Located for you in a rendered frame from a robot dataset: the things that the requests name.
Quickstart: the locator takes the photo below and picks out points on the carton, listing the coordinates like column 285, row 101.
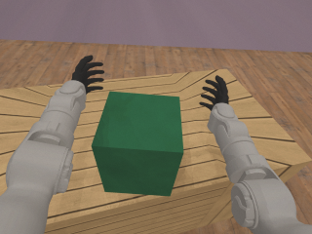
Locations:
column 138, row 145

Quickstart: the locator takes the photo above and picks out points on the right robot forearm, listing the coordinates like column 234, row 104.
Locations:
column 242, row 159

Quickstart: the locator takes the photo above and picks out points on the left robot hand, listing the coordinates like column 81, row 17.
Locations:
column 82, row 73

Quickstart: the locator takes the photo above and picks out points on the robot left upper arm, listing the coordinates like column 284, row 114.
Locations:
column 40, row 171

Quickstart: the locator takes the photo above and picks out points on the left robot forearm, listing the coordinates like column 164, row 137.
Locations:
column 58, row 121

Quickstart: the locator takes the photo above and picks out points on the robot right upper arm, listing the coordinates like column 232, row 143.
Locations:
column 266, row 206

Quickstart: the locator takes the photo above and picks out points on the pedestal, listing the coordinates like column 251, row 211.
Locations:
column 201, row 194

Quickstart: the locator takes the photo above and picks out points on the right robot hand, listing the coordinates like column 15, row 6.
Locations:
column 220, row 94

